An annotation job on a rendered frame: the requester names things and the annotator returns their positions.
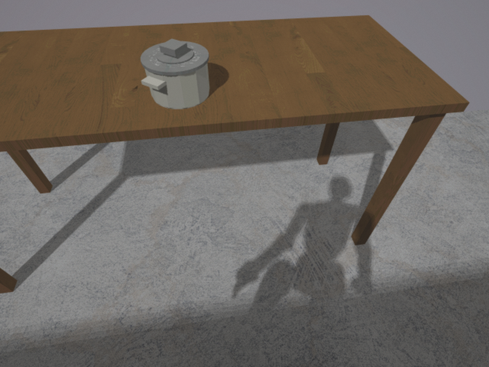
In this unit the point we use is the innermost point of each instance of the pot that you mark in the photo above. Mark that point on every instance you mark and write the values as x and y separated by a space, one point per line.
180 91

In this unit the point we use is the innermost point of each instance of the table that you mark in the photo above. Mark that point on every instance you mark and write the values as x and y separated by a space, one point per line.
82 86

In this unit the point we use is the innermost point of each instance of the knob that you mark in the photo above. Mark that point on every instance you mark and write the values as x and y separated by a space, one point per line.
173 47

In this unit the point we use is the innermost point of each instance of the lid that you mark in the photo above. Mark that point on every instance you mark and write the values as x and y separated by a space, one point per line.
188 61

